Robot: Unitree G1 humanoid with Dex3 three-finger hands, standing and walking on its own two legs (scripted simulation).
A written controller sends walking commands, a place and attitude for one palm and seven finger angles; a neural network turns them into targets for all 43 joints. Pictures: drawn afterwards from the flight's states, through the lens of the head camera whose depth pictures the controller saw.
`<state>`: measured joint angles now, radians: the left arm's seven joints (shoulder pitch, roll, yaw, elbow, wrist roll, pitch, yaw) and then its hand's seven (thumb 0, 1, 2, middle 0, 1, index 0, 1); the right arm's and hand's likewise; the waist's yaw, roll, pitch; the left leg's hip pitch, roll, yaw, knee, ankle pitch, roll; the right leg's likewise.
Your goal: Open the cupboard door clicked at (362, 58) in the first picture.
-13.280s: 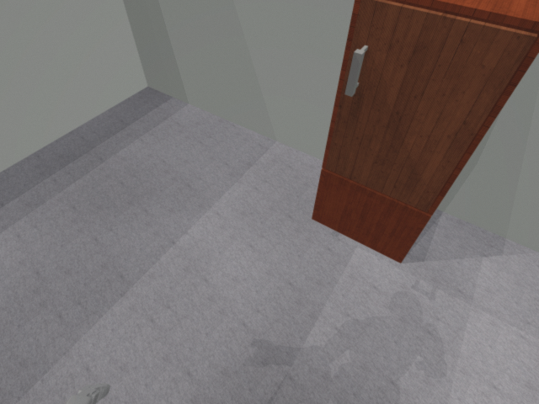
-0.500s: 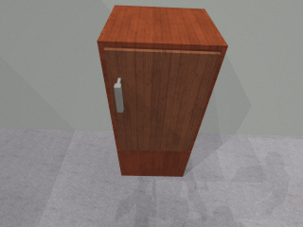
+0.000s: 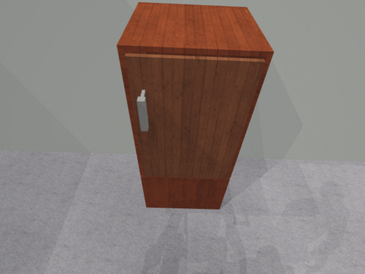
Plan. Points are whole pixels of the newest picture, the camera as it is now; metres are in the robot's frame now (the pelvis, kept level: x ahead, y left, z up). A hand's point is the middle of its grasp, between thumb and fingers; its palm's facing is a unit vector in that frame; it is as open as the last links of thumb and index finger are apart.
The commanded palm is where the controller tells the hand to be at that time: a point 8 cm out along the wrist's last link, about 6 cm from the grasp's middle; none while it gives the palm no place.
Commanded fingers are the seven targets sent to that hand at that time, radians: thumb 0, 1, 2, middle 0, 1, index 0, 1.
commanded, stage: look again from close up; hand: left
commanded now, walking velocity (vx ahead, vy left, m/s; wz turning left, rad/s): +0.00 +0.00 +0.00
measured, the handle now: (144, 110) +0.59 +0.16 +0.02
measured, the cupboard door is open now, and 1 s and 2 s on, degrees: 0 0 0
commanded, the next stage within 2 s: raise the hand with hooked fingers in 0.36 s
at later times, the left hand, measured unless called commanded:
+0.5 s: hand out of the picture +0.02 +0.16 -0.17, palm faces +0.05 -0.99 -0.16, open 7.4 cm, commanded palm +0.11 +0.21 -0.07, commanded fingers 0.00 0.83 0.87 -0.20 -0.34 -0.20 -0.34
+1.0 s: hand (103, 260) +0.17 +0.18 -0.06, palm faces +0.25 -0.96 -0.10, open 9.3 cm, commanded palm +0.17 +0.23 -0.04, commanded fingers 0.00 0.25 0.62 -0.25 -0.72 -0.25 -0.72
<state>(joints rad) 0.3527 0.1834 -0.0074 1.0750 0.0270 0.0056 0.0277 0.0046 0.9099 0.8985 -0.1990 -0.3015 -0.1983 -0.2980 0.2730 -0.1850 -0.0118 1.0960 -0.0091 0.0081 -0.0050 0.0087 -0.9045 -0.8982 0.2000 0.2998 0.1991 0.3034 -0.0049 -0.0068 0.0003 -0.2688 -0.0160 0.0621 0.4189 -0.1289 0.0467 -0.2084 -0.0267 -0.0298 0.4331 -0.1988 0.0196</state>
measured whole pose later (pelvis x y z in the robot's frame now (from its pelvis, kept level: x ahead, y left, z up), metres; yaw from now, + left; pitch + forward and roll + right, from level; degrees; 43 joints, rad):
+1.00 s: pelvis +0.03 -0.05 -0.09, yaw +3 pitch +13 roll -2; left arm 0.63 0.23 0.20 -0.05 -0.25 -0.52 -0.19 0.02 0.47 0.71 -0.23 -0.58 -0.23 -0.58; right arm 0.12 -0.24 -0.06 0.49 0.00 -0.19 -0.03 0.01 -0.90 -0.90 0.20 0.30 0.20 0.30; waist 0.06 -0.03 -0.13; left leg -0.90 0.04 -0.05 1.17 -0.49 -0.02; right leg -0.79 0.02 -0.13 1.14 -0.59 -0.06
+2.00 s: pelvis +0.03 +0.00 -0.05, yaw +1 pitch +10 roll -3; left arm 0.04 0.39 0.39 0.27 -0.34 -0.27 -0.42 -0.01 -0.49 0.30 -0.30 -1.20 -0.30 -1.19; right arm 0.26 -0.25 0.06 0.55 0.04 -0.20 -0.09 0.02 -0.90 -0.90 0.21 0.30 0.20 0.30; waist 0.00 0.01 -0.09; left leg -0.70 0.02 0.01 0.93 -0.40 0.04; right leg -0.59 0.00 -0.07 0.87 -0.45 0.01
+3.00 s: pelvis +0.03 -0.03 -0.05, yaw +1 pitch +11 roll -2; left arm -0.22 0.43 0.42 0.57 -0.31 -0.27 -0.46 -0.01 -0.50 0.30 -0.30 -1.20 -0.30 -1.20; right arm 0.27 -0.27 0.04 0.59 0.05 -0.13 -0.09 0.02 -0.90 -0.90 0.20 0.30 0.20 0.30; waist -0.03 0.01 -0.09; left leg -0.71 0.04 0.00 0.90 -0.38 0.00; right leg -0.61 0.02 -0.07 0.87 -0.45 -0.03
